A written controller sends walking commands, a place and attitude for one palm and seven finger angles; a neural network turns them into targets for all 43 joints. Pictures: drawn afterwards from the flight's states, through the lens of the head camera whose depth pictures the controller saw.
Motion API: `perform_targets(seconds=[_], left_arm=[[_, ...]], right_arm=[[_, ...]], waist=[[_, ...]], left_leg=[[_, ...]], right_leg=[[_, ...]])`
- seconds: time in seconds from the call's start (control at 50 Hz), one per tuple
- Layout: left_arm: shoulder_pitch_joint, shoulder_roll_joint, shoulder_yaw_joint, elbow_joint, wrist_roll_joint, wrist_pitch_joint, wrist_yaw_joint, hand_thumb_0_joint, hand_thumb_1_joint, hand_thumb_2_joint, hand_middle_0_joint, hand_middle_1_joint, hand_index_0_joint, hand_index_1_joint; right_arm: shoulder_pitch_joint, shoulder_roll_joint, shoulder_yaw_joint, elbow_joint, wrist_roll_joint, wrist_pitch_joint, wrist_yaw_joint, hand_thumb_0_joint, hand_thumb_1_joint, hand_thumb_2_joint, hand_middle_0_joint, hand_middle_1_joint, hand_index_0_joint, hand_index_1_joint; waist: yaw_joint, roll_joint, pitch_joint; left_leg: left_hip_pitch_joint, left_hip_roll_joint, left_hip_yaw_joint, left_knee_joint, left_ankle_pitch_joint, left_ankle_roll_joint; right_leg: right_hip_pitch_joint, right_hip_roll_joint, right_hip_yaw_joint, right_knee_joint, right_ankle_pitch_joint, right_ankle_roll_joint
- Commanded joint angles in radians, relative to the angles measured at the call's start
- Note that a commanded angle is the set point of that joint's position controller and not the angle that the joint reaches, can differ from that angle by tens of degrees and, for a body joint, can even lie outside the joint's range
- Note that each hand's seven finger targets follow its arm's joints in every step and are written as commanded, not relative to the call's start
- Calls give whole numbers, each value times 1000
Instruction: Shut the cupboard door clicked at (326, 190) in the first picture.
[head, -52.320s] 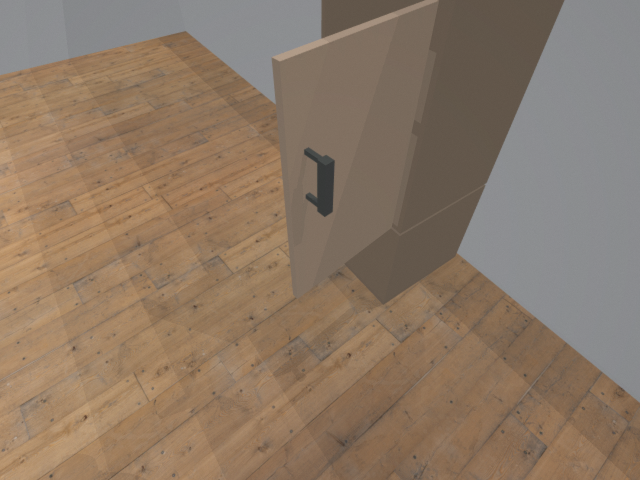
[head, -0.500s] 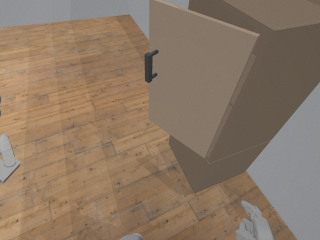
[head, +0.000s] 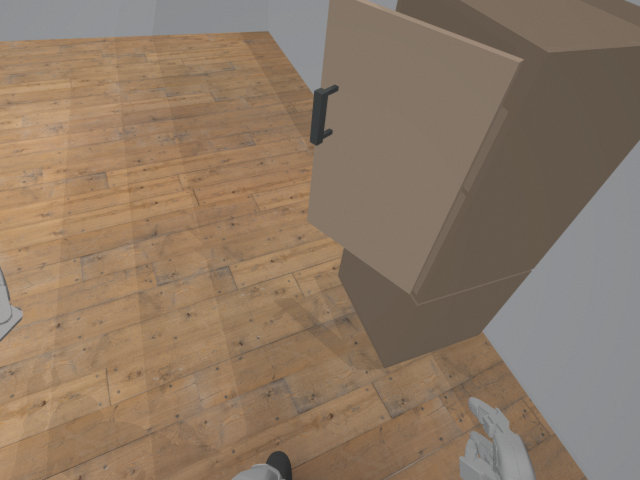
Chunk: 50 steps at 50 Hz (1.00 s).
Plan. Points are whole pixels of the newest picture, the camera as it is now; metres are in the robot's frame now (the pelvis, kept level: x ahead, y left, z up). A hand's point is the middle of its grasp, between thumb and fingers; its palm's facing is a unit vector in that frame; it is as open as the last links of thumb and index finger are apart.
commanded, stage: stop stepping back and stand still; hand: left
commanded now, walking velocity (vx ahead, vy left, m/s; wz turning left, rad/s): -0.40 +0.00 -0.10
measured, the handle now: (324, 114) +0.81 +0.06 +0.04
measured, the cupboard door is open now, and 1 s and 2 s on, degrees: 27 27 27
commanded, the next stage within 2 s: none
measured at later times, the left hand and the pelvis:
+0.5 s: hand out of the picture +0.07 +0.31 +0.20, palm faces +0.41 -0.84 -0.36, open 7.4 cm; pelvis -0.14 +0.06 +0.01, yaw -8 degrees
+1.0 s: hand out of the picture +0.02 +0.35 +0.19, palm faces +0.45 -0.81 -0.37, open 7.4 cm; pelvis -0.21 +0.10 +0.02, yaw -6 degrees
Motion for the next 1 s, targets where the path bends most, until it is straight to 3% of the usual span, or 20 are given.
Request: perform_targets(seconds=[0.0,0.02,0.06,0.14,0.18,0.24,0.3,0.34,0.36,0.44,0.46,0.5,0.52,0.56,0.66,0.7,0.72,0.82,0.94,0.98], left_arm=[[-99,165,67,-213,1,-70,8,0,900,900,-200,-300,-200,-300],[-162,192,70,-229,10,-75,21,0,900,900,-200,-300,-200,-300],[-292,199,29,-240,30,-44,24,0,900,900,-200,-300,-200,-300],[-207,139,22,-106,24,38,16,0,900,900,-200,-300,-200,-300],[-90,154,74,-82,14,26,12,0,900,900,-200,-300,-200,-300],[32,150,85,-210,-2,45,1,0,900,900,-200,-300,-200,-300],[123,181,88,-309,10,55,3,0,900,900,-200,-300,-200,-300],[15,218,107,-325,19,58,21,0,900,900,-200,-300,-200,-300],[-51,225,125,-315,25,46,35,0,900,900,-200,-300,-200,-300],[-279,131,11,-52,56,51,66,0,900,900,-200,-300,-200,-300],[-328,115,-22,-40,54,55,61,0,900,900,-200,-300,-200,-300],[-349,126,-11,-108,73,43,52,0,900,900,-200,-300,-200,-300],[-247,151,21,-60,69,39,30,0,900,900,-200,-300,-200,-300],[-114,160,52,-169,56,53,0,0,900,900,-200,-300,-200,-300],[15,192,76,-302,48,60,26,0,900,900,-200,-300,-200,-300],[-16,211,106,-274,49,70,26,0,900,900,-200,-300,-200,-300],[-88,245,135,-286,47,62,30,0,900,900,-200,-300,-200,-300],[-109,128,44,-35,45,48,35,0,900,900,-200,-300,-200,-300],[-172,108,-24,-108,64,44,62,0,900,900,-200,-300,-200,-300],[-148,120,-9,-162,54,43,69,0,900,900,-200,-300,-200,-300]], right_arm=[[-51,-137,-42,-96,-12,-41,-9,0,-900,-900,200,300,200,300],[-51,-123,-33,-76,-11,-37,-14,0,-900,-900,200,300,200,300],[-93,-138,-39,-77,0,-51,-31,0,-900,-900,200,300,200,300],[-88,-180,-21,-122,17,-26,-59,0,-900,-900,200,300,200,300],[-77,-177,-25,-154,25,-38,-53,0,-900,-900,200,300,200,300],[-52,-152,-33,-189,14,-23,-27,0,-900,-900,200,300,200,300],[-39,-142,-31,-195,11,-6,-12,0,-900,-900,200,300,200,300],[-21,-149,-46,-146,5,11,-16,0,-900,-900,200,300,200,300],[-27,-165,-45,-129,-1,11,-19,0,-900,-900,200,300,200,300],[-10,-162,-23,-76,-6,2,-54,0,-900,-900,200,300,200,300],[-13,-184,-33,-86,8,-13,-65,0,-900,-900,200,300,200,300],[-39,-213,-41,-132,14,-36,-60,0,-900,-900,200,300,200,300],[-58,-185,-35,-132,13,-42,-42,0,-900,-900,200,300,200,300],[-88,-175,-48,-148,14,-30,-6,0,-900,-900,200,300,200,300],[-89,-148,-25,-170,-6,13,-10,0,-900,-900,200,300,200,300],[-65,-117,-23,-145,2,28,-10,0,-900,-900,200,300,200,300],[-54,-123,-35,-132,14,32,-10,0,-900,-900,200,300,200,300],[-47,-139,-35,-100,6,25,-44,0,-900,-900,200,300,200,300],[-53,-128,-15,-121,-3,-14,-74,0,-900,-900,200,300,200,300],[-38,-140,-20,-131,-2,-28,-80,0,-900,-900,200,300,200,300]], waist=[[-13,15,-141],[-23,-120,-133],[-30,-229,-96],[-24,229,21],[-14,229,-55],[3,253,-138],[-11,45,-144],[-24,-275,-47],[-34,-248,-3],[-67,-4,54],[-72,77,85],[-43,339,103],[-26,256,72],[4,201,10],[-1,279,-32],[8,-24,-22],[-5,-206,4],[-38,1,128],[-7,-168,26],[-19,-99,0]], left_leg=[[358,89,-90,11,-389,-161],[470,27,-51,262,-310,-162],[443,-59,-87,431,-381,-139],[247,98,-286,-140,-313,-53],[150,161,-429,-388,-863,-70],[113,93,-275,-406,-780,-197],[188,-75,-18,23,-545,-162],[196,-97,-112,596,-413,-120],[159,-50,-182,714,-429,-111],[305,-43,-38,188,-447,-62],[292,-14,-123,51,-565,-46],[169,250,-630,-311,-909,88],[61,250,-631,-372,-989,46],[-20,193,-478,-372,-949,-35],[-138,115,-214,-211,-806,-62],[-206,-27,-47,304,-617,-92],[-266,-74,-58,653,-501,-89],[-152,32,-129,724,-347,-91],[169,-31,28,222,-399,-63],[343,-38,38,32,-346,-54]], right_leg=[[-127,-170,203,-473,61,-79],[-320,-333,363,-547,153,-133],[-402,-377,325,-476,329,-157],[-164,-52,54,-169,199,29],[6,26,25,-79,8,12],[166,84,-47,-97,8,-16],[78,-87,86,-389,0,-77],[-301,-396,457,-564,-257,-223],[-379,-432,487,-563,-287,-258],[-322,-238,111,-275,-202,-96],[-315,-179,50,-130,-165,-64],[-327,-14,-16,375,16,17],[-258,-30,31,494,75,11],[-150,-14,0,479,141,6],[270,36,-97,-80,-17,-48],[266,-172,162,-389,-42,-129],[133,-419,523,-554,-111,-224],[-178,-399,413,-584,-277,-217],[-54,-308,186,-464,-76,-159],[-62,-242,105,-329,45,-108]])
